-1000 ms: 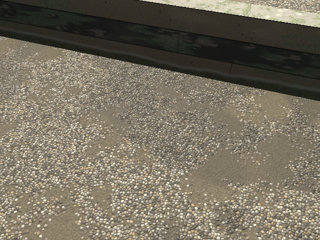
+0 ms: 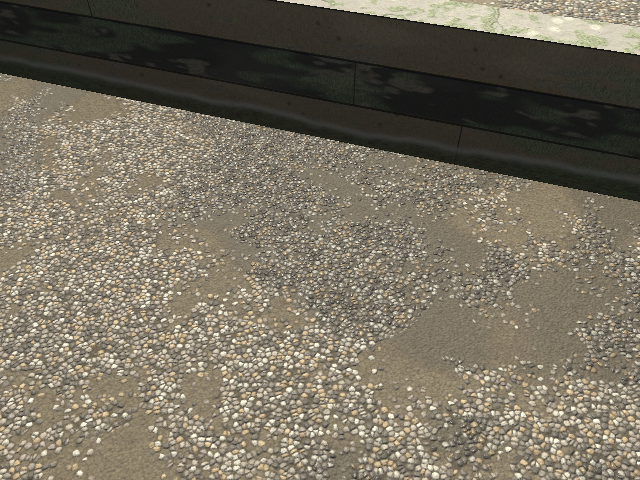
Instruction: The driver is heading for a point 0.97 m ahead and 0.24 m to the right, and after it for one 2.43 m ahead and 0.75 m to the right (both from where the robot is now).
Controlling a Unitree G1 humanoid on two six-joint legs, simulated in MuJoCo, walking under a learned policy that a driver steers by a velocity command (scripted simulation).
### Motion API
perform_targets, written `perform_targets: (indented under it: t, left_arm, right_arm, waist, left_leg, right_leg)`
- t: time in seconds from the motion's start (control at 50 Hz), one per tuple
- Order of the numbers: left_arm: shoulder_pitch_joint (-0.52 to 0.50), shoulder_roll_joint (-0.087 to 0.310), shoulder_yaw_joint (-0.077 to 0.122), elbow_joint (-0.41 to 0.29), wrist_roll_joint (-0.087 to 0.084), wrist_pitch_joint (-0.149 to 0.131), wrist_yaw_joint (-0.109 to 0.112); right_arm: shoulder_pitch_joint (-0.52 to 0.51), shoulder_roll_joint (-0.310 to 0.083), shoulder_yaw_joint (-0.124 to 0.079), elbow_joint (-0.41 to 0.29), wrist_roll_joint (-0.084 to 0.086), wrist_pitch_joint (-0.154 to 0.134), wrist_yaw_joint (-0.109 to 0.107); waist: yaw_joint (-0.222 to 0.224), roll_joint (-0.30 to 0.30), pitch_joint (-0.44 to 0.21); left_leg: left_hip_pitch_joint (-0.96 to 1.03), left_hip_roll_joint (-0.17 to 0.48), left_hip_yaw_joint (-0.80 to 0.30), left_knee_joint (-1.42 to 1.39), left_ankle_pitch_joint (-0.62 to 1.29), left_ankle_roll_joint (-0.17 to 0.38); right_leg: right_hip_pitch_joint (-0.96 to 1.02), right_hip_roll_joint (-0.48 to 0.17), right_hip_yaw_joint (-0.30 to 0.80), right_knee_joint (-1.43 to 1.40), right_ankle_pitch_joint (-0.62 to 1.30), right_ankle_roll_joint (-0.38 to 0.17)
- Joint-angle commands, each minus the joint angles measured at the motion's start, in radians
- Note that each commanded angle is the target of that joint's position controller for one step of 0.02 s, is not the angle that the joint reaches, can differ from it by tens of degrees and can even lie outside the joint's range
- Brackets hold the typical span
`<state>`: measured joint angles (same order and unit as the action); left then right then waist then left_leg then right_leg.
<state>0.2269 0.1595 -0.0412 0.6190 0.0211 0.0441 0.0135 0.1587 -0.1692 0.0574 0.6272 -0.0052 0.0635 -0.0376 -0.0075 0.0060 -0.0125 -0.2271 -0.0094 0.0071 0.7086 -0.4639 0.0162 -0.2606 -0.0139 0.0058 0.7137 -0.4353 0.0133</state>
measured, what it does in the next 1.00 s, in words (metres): stands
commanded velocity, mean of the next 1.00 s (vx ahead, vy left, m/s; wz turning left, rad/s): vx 0.50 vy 0.00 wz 0.00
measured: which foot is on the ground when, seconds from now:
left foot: down 0.00-1.00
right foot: down 0.00-1.00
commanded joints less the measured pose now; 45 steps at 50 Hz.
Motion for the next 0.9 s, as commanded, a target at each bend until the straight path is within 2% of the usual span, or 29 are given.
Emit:
perform_targets:
  t: [0.02,0.9]
  left_arm:
    - [-0.038,0.071,0.019,-0.081,0.000,-0.015,0.002]
    - [-0.040,0.071,0.019,-0.081,0.000,-0.015,0.002]
  right_arm:
    - [-0.064,-0.071,-0.019,-0.086,0.000,-0.016,-0.002]
    - [-0.062,-0.070,-0.020,-0.086,-0.001,-0.017,-0.002]
  waist:
    - [0.000,-0.002,-0.034]
    - [0.000,-0.002,-0.033]
  left_leg:
    - [-0.083,0.017,-0.014,-0.118,0.351,0.020]
    - [-0.082,0.019,-0.009,-0.118,0.346,0.019]
  right_leg:
    - [0.083,0.000,0.010,-0.067,0.379,-0.056]
    - [0.080,0.003,0.015,-0.067,0.380,-0.057]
